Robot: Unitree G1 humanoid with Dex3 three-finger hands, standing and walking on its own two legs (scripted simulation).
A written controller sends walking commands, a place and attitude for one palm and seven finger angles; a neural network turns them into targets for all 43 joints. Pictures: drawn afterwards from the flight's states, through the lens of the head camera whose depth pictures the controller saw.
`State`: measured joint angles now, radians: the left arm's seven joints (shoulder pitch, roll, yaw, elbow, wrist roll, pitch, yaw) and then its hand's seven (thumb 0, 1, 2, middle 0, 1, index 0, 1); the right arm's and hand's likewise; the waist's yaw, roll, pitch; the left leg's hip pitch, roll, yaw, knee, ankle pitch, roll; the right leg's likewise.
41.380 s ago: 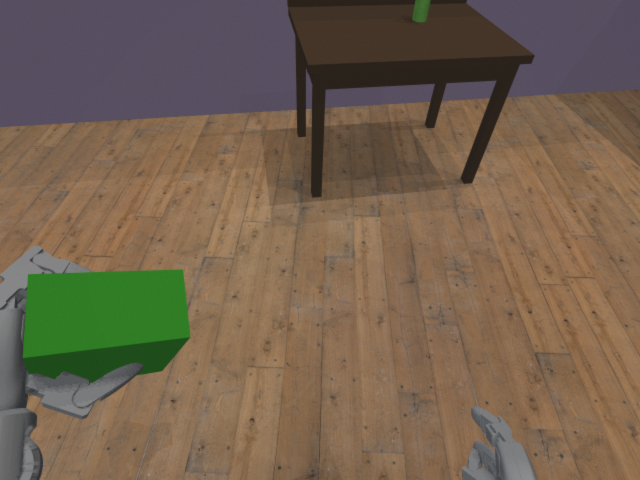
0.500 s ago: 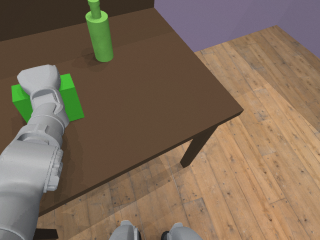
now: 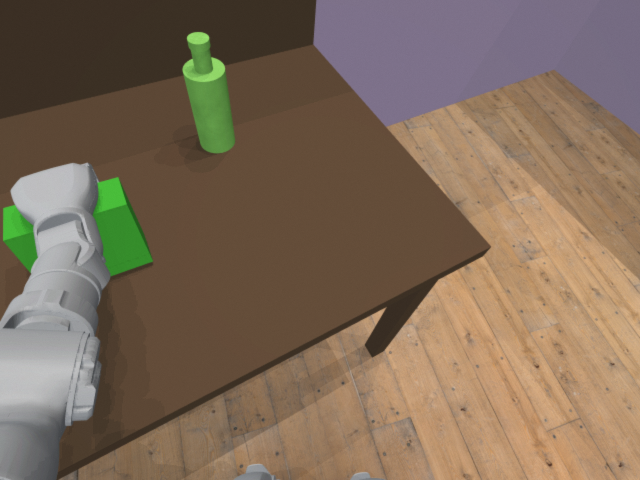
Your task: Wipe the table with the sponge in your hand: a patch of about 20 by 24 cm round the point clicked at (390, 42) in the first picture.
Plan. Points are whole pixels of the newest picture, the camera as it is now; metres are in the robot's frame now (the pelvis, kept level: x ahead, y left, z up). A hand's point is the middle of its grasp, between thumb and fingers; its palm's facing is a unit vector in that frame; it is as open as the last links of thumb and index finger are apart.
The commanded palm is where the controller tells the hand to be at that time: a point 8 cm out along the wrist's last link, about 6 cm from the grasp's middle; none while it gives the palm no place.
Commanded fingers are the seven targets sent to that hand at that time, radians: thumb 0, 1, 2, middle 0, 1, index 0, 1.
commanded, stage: slide back across to the first lane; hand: left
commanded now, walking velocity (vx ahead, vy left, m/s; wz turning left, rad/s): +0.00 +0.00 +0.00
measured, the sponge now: (90, 246) +0.44 +0.31 -0.04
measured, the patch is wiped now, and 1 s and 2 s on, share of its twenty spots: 0.95 0.95 0.95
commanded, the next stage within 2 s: wipe back along the first lane in 0.18 s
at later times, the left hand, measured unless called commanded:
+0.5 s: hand (39, 249) +0.41 +0.35 +0.01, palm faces -0.14 -0.03 -0.99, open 10.5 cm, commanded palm +0.39 +0.32 +0.05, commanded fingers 0.00 0.10 1.30 -1.20 -1.60 -1.20 -1.60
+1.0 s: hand (49, 273) +0.38 +0.33 +0.00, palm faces -0.10 -0.01 -0.99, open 10.6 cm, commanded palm +0.34 +0.29 +0.03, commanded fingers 0.00 0.10 1.30 -1.20 -1.60 -1.20 -1.60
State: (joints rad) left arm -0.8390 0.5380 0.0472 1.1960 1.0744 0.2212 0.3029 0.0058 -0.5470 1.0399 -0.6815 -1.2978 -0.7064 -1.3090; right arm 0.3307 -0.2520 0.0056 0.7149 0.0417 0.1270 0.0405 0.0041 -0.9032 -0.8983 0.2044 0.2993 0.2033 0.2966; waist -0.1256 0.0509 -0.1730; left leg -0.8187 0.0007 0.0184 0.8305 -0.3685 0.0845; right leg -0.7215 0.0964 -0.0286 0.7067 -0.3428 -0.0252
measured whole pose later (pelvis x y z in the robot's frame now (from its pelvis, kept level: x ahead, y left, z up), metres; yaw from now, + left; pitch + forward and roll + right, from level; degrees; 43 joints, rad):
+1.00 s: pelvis +0.00 +0.00 +0.01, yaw +2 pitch +16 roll -4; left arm -0.56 0.46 -0.04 0.94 1.03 0.19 0.35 0.00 -0.53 1.04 -0.66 -1.31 -0.69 -1.32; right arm 0.24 -0.25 -0.02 0.70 0.07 0.17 0.03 0.00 -0.90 -0.90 0.20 0.30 0.20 0.30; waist -0.03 0.05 -0.16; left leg -0.70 -0.03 0.01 0.77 -0.35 0.09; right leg -0.60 0.07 -0.03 0.67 -0.35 -0.02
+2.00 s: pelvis +0.00 -0.01 +0.02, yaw +3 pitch +9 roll -2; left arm -0.09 0.35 -0.11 0.47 1.00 0.31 0.35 0.00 -0.52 1.04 -0.64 -1.31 -0.67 -1.33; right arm 0.15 -0.25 0.00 0.65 0.08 0.15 0.00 0.01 -0.90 -0.90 0.20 0.30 0.20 0.30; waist 0.03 0.06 -0.15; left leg -0.52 -0.03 0.01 0.71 -0.34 0.07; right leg -0.44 0.07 -0.03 0.64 -0.35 -0.04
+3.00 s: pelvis +0.00 -0.02 +0.03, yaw +3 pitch +4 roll -1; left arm -0.04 0.35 -0.11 0.36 0.97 0.26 0.25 -0.01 -0.52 1.04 -0.66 -1.31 -0.68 -1.32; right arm 0.08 -0.24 -0.01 0.69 0.06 0.10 -0.04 0.01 -0.90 -0.90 0.20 0.30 0.20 0.30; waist 0.07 0.07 -0.08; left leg -0.38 -0.03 0.01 0.60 -0.29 0.06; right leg -0.30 0.07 -0.02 0.54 -0.30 -0.05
